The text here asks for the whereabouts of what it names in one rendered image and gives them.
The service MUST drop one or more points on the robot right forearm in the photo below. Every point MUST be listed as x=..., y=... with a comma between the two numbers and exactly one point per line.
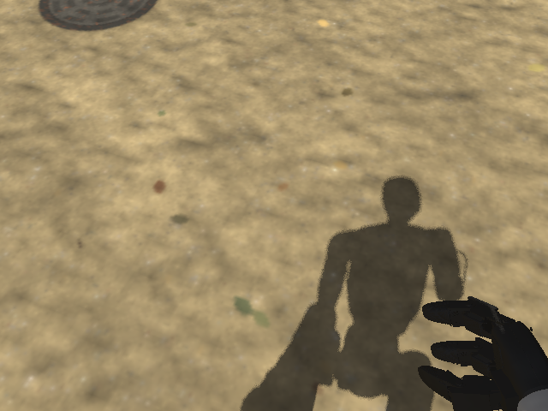
x=536, y=401

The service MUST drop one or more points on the right robot hand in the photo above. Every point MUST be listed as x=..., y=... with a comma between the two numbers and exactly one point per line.
x=514, y=361

